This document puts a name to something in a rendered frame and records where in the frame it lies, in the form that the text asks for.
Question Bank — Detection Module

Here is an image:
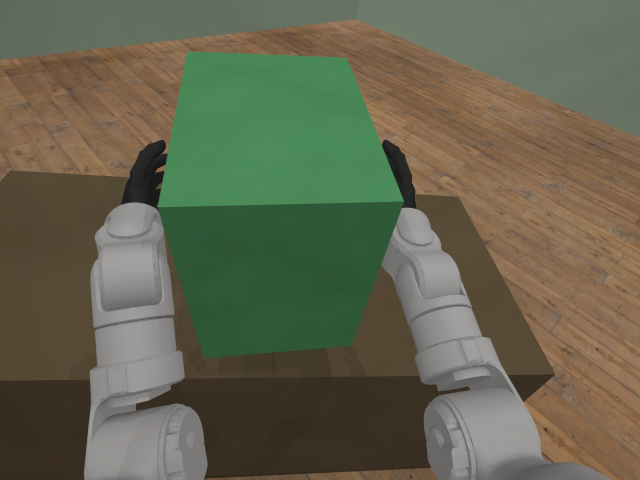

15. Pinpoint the left robot hand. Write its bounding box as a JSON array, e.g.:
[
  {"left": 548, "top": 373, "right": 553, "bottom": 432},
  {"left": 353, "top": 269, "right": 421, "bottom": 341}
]
[{"left": 121, "top": 140, "right": 168, "bottom": 212}]

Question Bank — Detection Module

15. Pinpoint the left robot forearm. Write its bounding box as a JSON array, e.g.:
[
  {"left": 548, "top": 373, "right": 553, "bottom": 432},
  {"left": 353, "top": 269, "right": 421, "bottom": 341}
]
[{"left": 84, "top": 202, "right": 185, "bottom": 480}]

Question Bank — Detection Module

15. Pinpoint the right robot upper arm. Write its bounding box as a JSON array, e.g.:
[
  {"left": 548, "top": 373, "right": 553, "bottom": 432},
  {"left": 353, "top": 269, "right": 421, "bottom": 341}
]
[{"left": 424, "top": 386, "right": 612, "bottom": 480}]

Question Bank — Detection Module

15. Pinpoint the pedestal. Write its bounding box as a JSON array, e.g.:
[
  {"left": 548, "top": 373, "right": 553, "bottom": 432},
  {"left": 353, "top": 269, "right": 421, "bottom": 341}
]
[{"left": 0, "top": 170, "right": 555, "bottom": 480}]

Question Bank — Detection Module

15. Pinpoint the right robot hand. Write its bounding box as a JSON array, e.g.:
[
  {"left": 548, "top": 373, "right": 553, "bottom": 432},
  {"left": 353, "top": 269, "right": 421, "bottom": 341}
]
[{"left": 382, "top": 140, "right": 417, "bottom": 209}]

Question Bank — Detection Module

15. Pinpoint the right robot forearm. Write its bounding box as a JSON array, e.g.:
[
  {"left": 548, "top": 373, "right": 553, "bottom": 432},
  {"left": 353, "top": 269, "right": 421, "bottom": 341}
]
[{"left": 381, "top": 208, "right": 542, "bottom": 454}]

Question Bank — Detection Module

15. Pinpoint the left robot upper arm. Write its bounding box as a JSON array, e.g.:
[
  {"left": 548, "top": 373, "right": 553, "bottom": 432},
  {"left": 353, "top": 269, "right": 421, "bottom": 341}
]
[{"left": 86, "top": 403, "right": 208, "bottom": 480}]

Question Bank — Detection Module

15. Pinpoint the carton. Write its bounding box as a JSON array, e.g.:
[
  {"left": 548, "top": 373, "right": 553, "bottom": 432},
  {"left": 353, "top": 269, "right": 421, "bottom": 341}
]
[{"left": 158, "top": 51, "right": 404, "bottom": 358}]

